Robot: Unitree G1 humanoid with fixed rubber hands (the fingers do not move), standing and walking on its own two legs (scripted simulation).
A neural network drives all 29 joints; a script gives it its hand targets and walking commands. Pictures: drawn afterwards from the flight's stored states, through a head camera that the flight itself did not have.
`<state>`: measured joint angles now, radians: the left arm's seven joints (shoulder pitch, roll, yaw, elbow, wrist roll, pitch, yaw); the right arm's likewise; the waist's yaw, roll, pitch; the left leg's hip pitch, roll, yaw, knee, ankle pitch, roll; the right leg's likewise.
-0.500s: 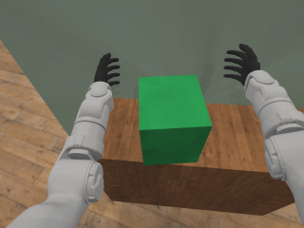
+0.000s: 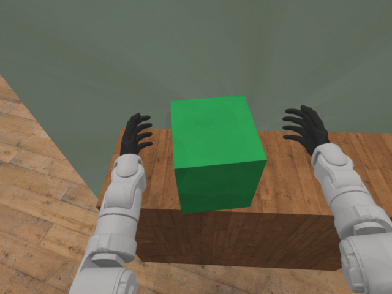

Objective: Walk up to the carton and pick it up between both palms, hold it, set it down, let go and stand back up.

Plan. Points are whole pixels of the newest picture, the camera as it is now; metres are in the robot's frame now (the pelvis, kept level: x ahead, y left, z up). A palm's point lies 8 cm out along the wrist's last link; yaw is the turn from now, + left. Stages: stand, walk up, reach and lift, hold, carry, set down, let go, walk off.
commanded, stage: set down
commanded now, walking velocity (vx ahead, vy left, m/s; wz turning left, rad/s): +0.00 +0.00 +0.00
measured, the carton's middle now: (212, 156) +0.45 +0.00 -0.03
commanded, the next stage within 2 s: none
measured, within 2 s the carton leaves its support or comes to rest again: neither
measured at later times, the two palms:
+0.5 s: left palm (138, 188) +0.31 +0.16 +0.04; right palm (321, 187) +0.33 -0.22 +0.03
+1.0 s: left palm (135, 230) +0.25 +0.16 -0.02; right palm (322, 235) +0.25 -0.23 -0.03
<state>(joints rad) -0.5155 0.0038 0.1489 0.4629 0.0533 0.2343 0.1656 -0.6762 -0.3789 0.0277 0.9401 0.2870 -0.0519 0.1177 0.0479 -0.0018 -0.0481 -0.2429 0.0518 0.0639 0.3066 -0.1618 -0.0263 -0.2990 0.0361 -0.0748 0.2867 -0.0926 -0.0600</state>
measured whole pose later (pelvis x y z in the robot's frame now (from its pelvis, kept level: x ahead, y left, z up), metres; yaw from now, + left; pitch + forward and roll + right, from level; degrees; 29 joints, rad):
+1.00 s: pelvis +0.01 +0.00 -0.01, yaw +0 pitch +1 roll +1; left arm 0.00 -0.02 -0.01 0.55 0.06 -0.26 0.20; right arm -0.10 -0.29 0.06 0.93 0.30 -0.48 0.15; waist 0.03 -0.04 0.00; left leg -0.18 0.04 0.06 0.41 -0.24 -0.03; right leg -0.25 0.02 -0.08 0.43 -0.19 -0.06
